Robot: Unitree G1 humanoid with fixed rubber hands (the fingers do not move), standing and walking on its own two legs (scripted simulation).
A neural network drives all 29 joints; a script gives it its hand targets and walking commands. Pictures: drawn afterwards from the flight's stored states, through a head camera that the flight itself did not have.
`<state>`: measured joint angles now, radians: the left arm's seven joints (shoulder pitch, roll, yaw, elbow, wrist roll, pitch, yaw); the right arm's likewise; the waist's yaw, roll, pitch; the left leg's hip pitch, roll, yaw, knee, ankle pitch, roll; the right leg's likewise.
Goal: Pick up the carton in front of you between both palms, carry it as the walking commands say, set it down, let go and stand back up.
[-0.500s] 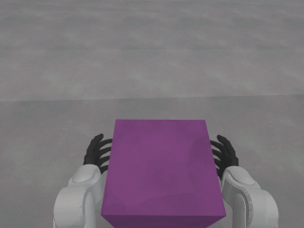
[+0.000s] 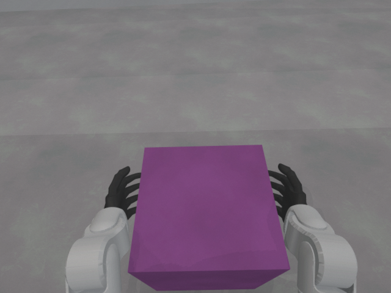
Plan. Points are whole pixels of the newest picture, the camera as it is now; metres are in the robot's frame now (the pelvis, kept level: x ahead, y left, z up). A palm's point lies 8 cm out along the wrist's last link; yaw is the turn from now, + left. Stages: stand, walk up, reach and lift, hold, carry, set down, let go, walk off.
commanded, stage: carry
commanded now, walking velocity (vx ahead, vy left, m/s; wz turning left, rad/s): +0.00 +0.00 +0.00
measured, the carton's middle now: (204, 224) +0.24 +0.00 +0.02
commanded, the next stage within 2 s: hold in 1.84 s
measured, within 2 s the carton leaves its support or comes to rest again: neither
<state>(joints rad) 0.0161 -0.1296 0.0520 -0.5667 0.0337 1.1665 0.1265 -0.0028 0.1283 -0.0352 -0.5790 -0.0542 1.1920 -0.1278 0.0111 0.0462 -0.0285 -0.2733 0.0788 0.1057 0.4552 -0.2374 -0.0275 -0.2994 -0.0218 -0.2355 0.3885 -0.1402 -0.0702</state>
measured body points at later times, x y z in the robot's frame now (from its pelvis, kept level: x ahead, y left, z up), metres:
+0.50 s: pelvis +0.07 +0.02 -0.01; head +0.05 +0.03 +0.44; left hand +0.32 +0.17 +0.08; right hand +0.31 -0.13 +0.08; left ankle +0.00 +0.13 -0.74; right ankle +0.04 -0.08 -0.74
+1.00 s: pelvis +0.04 +0.03 +0.00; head +0.02 +0.03 +0.45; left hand +0.31 +0.18 +0.06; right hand +0.30 -0.13 +0.06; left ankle +0.00 +0.13 -0.74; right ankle +0.04 -0.08 -0.74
